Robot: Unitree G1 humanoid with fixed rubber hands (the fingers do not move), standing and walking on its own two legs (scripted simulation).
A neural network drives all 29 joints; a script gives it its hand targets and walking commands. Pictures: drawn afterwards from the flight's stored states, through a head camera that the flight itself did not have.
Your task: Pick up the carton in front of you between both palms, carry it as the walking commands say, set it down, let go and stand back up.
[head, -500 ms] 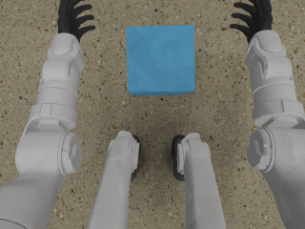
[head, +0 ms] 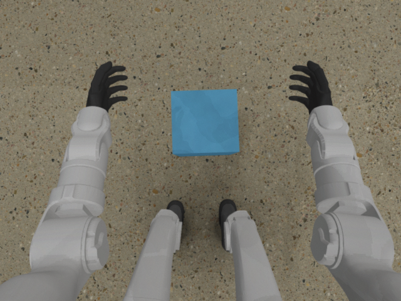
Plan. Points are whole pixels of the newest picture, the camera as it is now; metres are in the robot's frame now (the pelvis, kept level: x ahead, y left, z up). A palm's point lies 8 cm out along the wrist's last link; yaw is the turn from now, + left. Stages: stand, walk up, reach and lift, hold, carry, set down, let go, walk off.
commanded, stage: let go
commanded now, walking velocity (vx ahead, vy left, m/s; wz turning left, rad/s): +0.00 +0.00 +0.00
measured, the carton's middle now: (204, 127) +0.48 +0.00 -0.54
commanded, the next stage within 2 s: stand in 1.10 s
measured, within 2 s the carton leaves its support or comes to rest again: neither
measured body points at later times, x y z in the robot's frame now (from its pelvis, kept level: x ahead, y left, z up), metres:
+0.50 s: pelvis +0.06 +0.01 +0.09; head +0.19 +0.00 +0.53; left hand +0.30 +0.24 +0.00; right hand +0.31 -0.22 +0.00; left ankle +0.05 +0.12 -0.63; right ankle +0.06 -0.11 -0.63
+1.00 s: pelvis +0.07 +0.00 +0.11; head +0.08 +0.00 +0.56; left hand +0.24 +0.24 +0.04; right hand +0.24 -0.23 +0.04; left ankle +0.05 +0.12 -0.63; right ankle +0.06 -0.11 -0.63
